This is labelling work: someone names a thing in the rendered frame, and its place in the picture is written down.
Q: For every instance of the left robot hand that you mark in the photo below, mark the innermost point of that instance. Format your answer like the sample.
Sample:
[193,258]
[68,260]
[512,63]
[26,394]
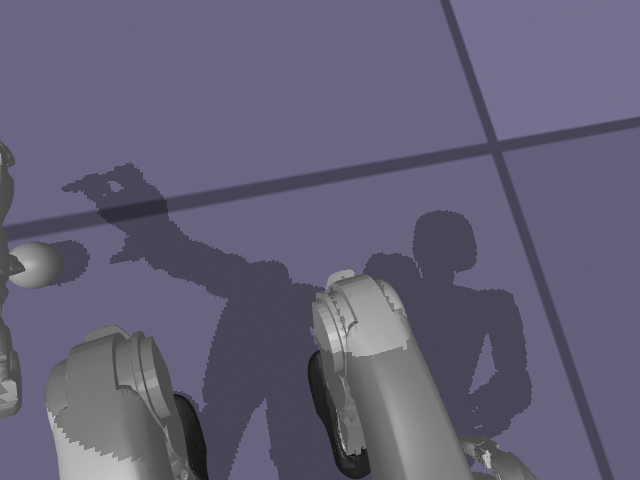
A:
[6,197]

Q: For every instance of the right robot hand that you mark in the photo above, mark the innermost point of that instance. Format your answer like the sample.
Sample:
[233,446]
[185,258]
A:
[505,466]

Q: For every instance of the left robot foot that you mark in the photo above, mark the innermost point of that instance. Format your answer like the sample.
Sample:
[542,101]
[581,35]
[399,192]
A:
[195,443]

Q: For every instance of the left robot arm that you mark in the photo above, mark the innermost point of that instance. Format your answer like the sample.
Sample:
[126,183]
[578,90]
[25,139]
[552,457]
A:
[10,372]

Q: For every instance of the right robot foot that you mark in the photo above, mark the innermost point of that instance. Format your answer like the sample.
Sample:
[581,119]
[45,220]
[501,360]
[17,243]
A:
[353,466]

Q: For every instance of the ball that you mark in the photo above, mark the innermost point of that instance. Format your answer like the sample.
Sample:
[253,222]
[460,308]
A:
[42,262]

